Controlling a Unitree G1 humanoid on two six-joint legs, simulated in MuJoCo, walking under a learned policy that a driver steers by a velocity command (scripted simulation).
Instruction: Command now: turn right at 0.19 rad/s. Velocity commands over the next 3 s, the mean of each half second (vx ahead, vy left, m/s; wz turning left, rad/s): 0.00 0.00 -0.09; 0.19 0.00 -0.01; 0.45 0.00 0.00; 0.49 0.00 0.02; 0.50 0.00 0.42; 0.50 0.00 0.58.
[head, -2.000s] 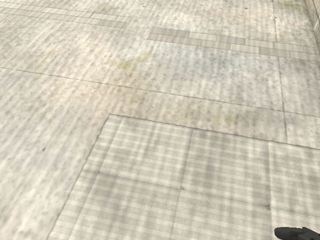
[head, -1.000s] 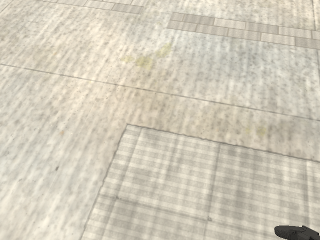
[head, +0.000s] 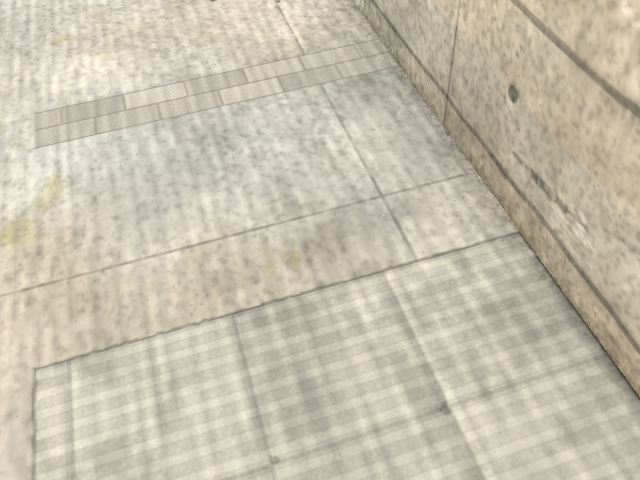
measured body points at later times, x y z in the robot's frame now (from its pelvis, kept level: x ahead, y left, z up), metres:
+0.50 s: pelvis +0.00 +0.04 +0.00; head +0.00 +0.04 +0.45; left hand +0.15 +0.27 -0.11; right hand +0.12 -0.18 -0.12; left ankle -0.01 +0.16 -0.74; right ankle +0.02 -0.08 -0.74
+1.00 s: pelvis +0.07 +0.03 +0.00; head +0.08 +0.03 +0.45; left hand +0.10 +0.29 -0.13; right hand +0.17 -0.22 -0.12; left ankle +0.02 +0.15 -0.68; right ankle +0.02 -0.08 -0.74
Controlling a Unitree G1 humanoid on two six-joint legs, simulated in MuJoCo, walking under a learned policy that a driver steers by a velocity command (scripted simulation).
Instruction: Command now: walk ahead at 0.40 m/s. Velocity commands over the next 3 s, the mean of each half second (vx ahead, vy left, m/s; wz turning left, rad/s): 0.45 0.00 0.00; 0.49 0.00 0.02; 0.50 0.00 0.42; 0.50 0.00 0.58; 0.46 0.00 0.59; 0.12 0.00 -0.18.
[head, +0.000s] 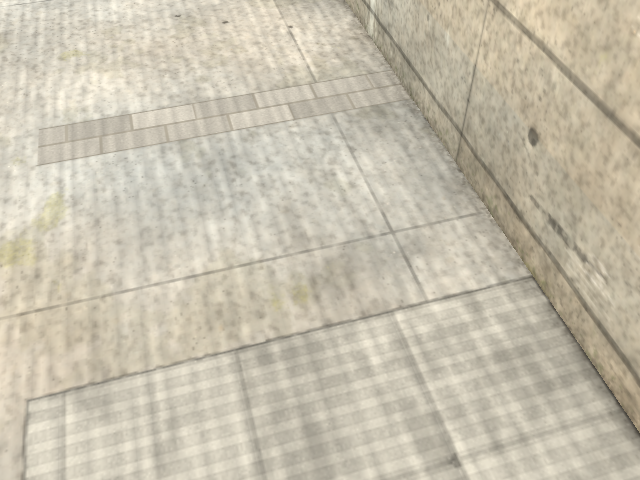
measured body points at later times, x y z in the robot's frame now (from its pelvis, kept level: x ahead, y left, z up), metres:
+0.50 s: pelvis +0.23 +0.09 +0.01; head +0.25 +0.10 +0.46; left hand +0.41 +0.34 -0.09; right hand +0.24 -0.18 -0.12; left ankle +0.23 +0.17 -0.74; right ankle +0.32 -0.07 -0.66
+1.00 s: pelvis +0.52 +0.03 +0.00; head +0.54 +0.02 +0.45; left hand +0.61 +0.30 -0.10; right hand +0.61 -0.25 -0.12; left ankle +0.53 +0.19 -0.65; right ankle +0.53 -0.06 -0.74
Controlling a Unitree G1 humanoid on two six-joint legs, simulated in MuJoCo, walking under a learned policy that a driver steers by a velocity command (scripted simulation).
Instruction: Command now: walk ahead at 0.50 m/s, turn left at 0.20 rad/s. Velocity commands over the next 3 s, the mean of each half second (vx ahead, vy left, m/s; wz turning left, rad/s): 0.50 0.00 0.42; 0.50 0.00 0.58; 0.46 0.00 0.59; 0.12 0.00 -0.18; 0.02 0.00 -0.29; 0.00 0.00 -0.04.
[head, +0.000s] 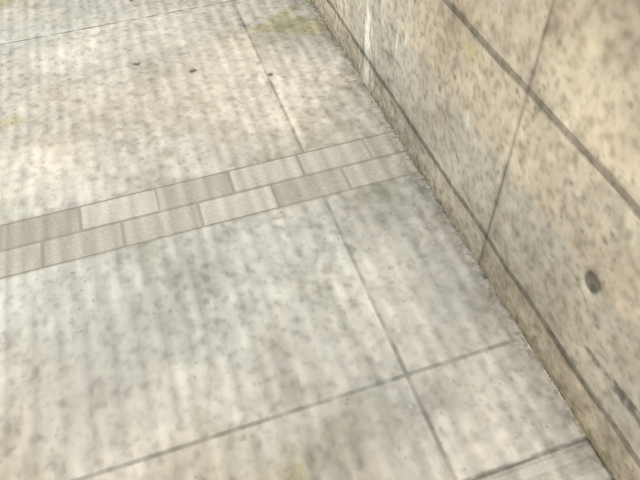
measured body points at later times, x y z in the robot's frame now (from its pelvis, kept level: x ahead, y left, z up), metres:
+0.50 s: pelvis +0.28 +0.09 -0.01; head +0.31 +0.11 +0.44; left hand +0.34 +0.38 -0.12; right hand +0.46 -0.15 -0.11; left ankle +0.31 +0.16 -0.74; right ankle +0.26 -0.09 -0.65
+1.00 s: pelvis +0.56 +0.12 +0.00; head +0.58 +0.12 +0.45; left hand +0.52 +0.42 -0.10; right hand +0.80 -0.06 -0.11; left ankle +0.44 +0.21 -0.65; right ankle +0.63 +0.04 -0.74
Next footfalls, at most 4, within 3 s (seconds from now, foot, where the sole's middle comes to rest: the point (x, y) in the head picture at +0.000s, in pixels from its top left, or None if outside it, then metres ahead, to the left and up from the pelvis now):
0.34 left None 0.35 0.17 -0.78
0.82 right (318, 399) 0.67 0.06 -0.78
1.36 left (155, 371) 0.74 0.44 -0.78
1.86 right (176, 282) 0.99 0.43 -0.78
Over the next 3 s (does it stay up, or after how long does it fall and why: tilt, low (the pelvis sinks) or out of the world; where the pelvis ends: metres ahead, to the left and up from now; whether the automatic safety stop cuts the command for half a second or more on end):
stays up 0.85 0.46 -0.01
